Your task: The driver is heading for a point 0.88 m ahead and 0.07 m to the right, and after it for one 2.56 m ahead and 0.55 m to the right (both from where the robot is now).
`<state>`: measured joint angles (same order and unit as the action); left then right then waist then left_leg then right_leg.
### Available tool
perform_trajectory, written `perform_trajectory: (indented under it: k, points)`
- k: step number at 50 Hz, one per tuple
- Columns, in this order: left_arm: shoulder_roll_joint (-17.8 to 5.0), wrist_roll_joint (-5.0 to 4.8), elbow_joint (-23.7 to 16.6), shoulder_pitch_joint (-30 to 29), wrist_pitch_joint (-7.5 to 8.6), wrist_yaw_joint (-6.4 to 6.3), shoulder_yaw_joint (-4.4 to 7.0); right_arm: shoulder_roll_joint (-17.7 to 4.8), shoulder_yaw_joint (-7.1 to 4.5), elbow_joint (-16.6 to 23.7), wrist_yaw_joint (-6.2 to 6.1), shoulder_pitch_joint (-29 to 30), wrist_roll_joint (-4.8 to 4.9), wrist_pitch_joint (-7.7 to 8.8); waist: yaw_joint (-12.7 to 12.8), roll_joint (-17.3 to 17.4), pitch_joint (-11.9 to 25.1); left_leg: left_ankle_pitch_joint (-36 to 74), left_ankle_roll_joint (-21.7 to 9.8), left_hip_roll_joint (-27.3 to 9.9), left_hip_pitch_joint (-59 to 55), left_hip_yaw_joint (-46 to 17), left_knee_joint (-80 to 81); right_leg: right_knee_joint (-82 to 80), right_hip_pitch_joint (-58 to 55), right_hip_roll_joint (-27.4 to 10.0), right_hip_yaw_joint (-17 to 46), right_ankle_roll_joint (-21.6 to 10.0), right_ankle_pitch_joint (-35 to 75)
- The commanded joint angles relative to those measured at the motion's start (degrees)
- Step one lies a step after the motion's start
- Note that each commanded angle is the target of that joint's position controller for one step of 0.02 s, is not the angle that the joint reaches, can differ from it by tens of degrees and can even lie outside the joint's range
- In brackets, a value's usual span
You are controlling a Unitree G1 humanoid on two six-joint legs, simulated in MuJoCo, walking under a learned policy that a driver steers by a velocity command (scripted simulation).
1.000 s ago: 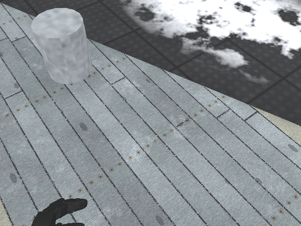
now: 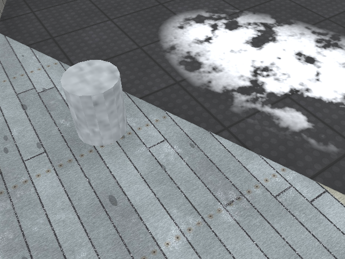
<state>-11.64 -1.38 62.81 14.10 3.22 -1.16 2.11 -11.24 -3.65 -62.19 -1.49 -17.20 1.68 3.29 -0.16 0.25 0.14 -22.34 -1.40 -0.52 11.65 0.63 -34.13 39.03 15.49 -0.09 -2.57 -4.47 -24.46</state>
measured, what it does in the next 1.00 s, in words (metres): walks ahead: left foot, then right foot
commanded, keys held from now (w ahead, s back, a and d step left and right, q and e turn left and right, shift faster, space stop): w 0.32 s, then no key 0.36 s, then w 0.32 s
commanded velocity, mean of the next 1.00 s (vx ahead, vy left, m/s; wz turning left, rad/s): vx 0.29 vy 0.00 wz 0.00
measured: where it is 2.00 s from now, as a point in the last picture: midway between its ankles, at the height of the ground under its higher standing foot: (167, 201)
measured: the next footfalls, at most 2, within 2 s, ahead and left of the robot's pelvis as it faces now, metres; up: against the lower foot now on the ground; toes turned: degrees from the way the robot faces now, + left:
left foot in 0.50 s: +0.40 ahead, +0.10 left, +0.00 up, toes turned +2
right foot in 0.96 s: +0.36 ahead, -0.12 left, +0.00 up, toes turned -3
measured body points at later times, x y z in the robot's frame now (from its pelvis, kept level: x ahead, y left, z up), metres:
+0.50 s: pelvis +0.21 +0.00 -0.01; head +0.24 +0.00 +0.44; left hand +0.09 +0.24 -0.14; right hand +0.45 -0.21 -0.10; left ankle +0.36 +0.10 -0.72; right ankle +0.00 -0.11 -0.72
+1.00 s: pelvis +0.33 -0.01 +0.01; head +0.32 -0.03 +0.46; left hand +0.37 +0.27 -0.11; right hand +0.42 -0.28 -0.13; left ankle +0.36 +0.10 -0.72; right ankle +0.32 -0.11 -0.73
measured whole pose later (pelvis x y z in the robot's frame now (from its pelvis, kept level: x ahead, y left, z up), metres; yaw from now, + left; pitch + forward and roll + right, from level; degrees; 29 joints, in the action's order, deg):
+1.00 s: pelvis +0.33 -0.01 +0.01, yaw +0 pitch +3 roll +2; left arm -13.0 -0.1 59.8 14.2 3.7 -1.6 4.4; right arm -16.0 -3.7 -55.8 -1.4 -11.2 1.8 2.0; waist 1.7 2.2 4.5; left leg -16.9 -3.6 1.6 20.6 3.3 -31.1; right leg 27.6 15.2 -1.9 -2.3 -3.1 -15.4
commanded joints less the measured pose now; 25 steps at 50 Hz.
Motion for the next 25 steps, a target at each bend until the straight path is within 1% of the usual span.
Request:
perform_trajectory:
  k: [1, 2, 3, 4, 5, 6, 7, 8, 9, 10, 11, 12, 13, 15, 16, 18, 20, 21, 22, 23, 24, 25]
  points:
    - [-2.66, -0.34, -3.59, -2.31, 2.79, 1.21, 0.48, -8.9, -1.58, 1.97, 0.42, -0.82, 0.11, 1.68, 1.03, 8.87, -7.42, -7.67, -11.99, -16.59, 0.05, -23.96, 17.34, -0.64, 9.82, -0.62, 0.05, -2.6, -0.28]
    - [-2.91, -0.51, -1.93, 2.02, 2.91, 1.33, 0.79, -8.75, -1.49, 3.16, 0.64, 2.42, 0.38, 1.57, 3.61, 7.67, -6.38, -4.54, -9.84, -13.98, 4.53, -19.04, 14.93, -6.26, 1.61, -0.22, -0.21, -3.17, 1.46]
    - [-4.47, -0.41, 0.56, 8.41, 2.83, 1.22, 1.57, -8.32, -1.3, 4.98, 0.75, 6.93, 0.47, 1.47, 6.75, 4.35, -5.48, 0.76, -6.77, -9.48, 12.17, -12.28, 9.32, -11.86, -9.24, -1.36, 2.88, -3.8, 3.8]
    - [-9.76, -0.48, 2.71, 16.31, 2.83, 0.99, 3.26, -5.37, -0.53, 7.18, 0.74, 10.37, 0.42, 1.97, 9.2, -7.75, -4.16, 7.11, -1.8, -0.95, 22.71, -0.41, -8.76, -20.71, -19.47, -9.63, 18.34, -7.42, 0.05]
    - [-14.44, 0.13, 3.41, 21.61, 3.18, 1.66, 4.19, -3.96, -0.15, 9.1, 0.55, 10.97, 0.24, 3.05, 10.14, -19.27, -2.34, -5.22, 0.05, 3.71, 34.31, 1.27, -25.25, -28.41, -27.37, -21.13, 40.3, -13.67, 3.76]
    - [-9.54, 1.15, 2.36, 17.81, 3.72, 1.65, 2.47, -6.2, -0.76, 8.86, 0.77, 11.16, 0.58, 3.59, 7.2, -10.6, -4.02, -7.57, -1.16, 0.34, 39.93, -4.09, -35.0, -26.63, -27.36, -22.35, 40.21, -13.24, 7.27]
    - [-6.73, 1.16, 0.99, 14.42, 4.06, 1.77, 1.62, -5.86, -0.64, 8.05, 1.3, 9.18, 1.0, 3.87, 4.99, -6.64, -4.6, -2.64, -2.57, -1.82, 41.6, -5.07, -38.35, -25.43, -26.73, -20.55, 33.46, -11.08, 12.17]
    - [-6.35, 1.06, -0.02, 11.96, 4.12, 2.12, 1.25, -5.56, -0.71, 7.36, 1.49, 8.31, 0.83, 3.94, 3.52, -3.97, -4.25, 2.39, -3.31, -3.71, 41.35, -4.19, -37.69, -25.66, -25.55, -18.4, 27.24, -9.22, 16.46]
    - [-5.32, 0.82, -0.62, 10.49, 3.83, 2.3, 0.69, -6.28, -1.16, 7.25, 1.53, 8.85, 0.41, 3.88, 2.72, -2.58, -4.79, 6.08, -3.45, -5.21, 40.38, -3.54, -34.7, -26.27, -23.93, -16.66, 21.83, -7.55, 22.87]
    - [-4.16, 1.08, -0.56, 10.76, 3.36, 2.27, 0.16, -6.03, -1.4, 7.51, 1.74, 9.3, 0.17, 3.6, 2.3, -3.61, -4.43, 8.46, -3.23, -6.13, 37.45, -2.61, -31.9, -26.86, -21.83, -14.96, 17.6, -6.09, 26.9]
    - [-3.62, 1.31, -0.42, 11.93, 2.88, 2.05, -0.12, -5.16, -1.33, 7.65, 2.01, 9.64, 0.08, 3.21, 2.28, -4.43, -4.06, 9.92, -2.61, -6.14, 35.74, -1.49, -29.62, -27.52, -20.9, -13.56, 14.84, -5.66, 29.53]
    - [-4.01, 1.49, -0.37, 12.78, 2.52, 1.68, -0.21, -4.28, -1.14, 8.02, 2.21, 10.7, -0.05, 2.79, 2.34, -4.59, -4.23, 11.59, -1.85, -5.88, 35.08, -0.4, -27.27, -28.3, -19.93, -12.77, 12.76, -5.71, 31.49]
    - [-4.97, 1.64, -0.57, 13.06, 2.31, 1.26, -0.15, -3.59, -0.86, 8.95, 2.27, 12.85, -0.21, 2.47, 2.49, -4.38, -4.89, 13.54, -1.14, -5.62, 34.73, 0.31, -23.8, -29.26, -18.58, -12.32, 11.31, -5.82, 32.52]
    - [-6.58, 1.77, -1.38, 12.4, 2.09, 0.49, 0.0, -2.35, 0.0, 11.58, 2.33, 19.13, -0.35, 2.23, 3.24, -4.04, -6.93, 18.55, -0.23, -4.35, 31.56, 1.68, -13.03, -31.23, -14.1, -10.82, 8.4, -5.43, 32.14]
    - [-7.27, 1.79, -1.58, 12.73, 2.09, 0.24, 0.14, -1.94, 0.39, 12.59, 2.49, 21.89, -0.29, 2.22, 3.85, -4.51, -7.56, 21.12, -0.07, -3.38, 29.05, 2.54, -8.4, -32.28, -12.23, -10.32, 7.35, -5.21, 31.15]
    - [-8.22, 1.7, -1.3, 13.92, 1.95, -0.06, 0.42, -2.49, 0.72, 13.76, 2.92, 25.01, -0.24, 2.21, 4.3, -5.4, -8.57, 23.9, -0.14, -1.26, 23.82, 4.41, -2.23, -32.11, -10.26, -9.98, 5.29, -4.77, 37.17]
    - [-8.24, 1.27, -0.46, 15.09, 1.72, -0.09, 0.63, -3.32, 0.8, 14.8, 3.4, 26.16, -0.09, 2.23, 3.76, -6.21, -8.18, 25.42, -1.24, -0.42, 20.61, 3.91, 1.25, -29.52, -12.24, -10.75, 4.15, -4.02, 44.09]
    - [-8.42, 1.17, -0.36, 14.68, 1.57, -0.1, 0.8, -4.3, 0.59, 15.02, 3.57, 25.45, -0.08, 2.25, 2.73, -6.91, -7.01, 25.66, -2.17, 0.02, 18.69, 3.32, 2.43, -27.42, -14.06, -11.28, 3.8, -3.34, 48.52]
    - [-8.87, 1.25, -0.58, 13.58, 1.43, -0.16, 1.03, -5.95, 0.03, 14.61, 3.6, 23.0, -0.26, 2.31, 0.88, -7.77, -4.77, 25.25, -3.25, 0.94, 15.56, 2.89, 3.07, -24.18, -16.15, -11.61, 3.74, -2.43, 54.54]
    - [-9.22, 1.25, -0.96, 12.16, 1.2, -0.27, 1.26, -7.69, -0.69, 13.28, 3.49, 18.46, -0.58, 2.43, -1.68, -8.72, -1.57, 24.97, -4.36, 2.26, 10.71, 2.96, 3.33, -19.62, -17.82, -11.53, 3.69, -1.43, 60.46]
    - [-9.2, 1.16, -1.51, 10.3, 0.85, -0.27, 1.32, -9.43, -1.67, 10.63, 3.31, 10.68, -0.93, 2.57, -5.68, -8.33, 2.65, 27.5, -5.72, 3.47, 2.27, 3.33, 5.5, -11.55, -17.84, -9.92, 2.81, -0.07, 63.35]
    - [-8.93, 1.39, -2.15, 10.1, 0.9, 0.01, 1.17, -11.73, -2.41, 8.79, 2.87, 4.67, -1.54, 2.46, -8.1, -6.5, 6.78, 38.57, -7.17, -0.03, -9.26, 0.81, 6.21, -1.39, -12.01, -7.41, 2.14, 2.01, 56.42]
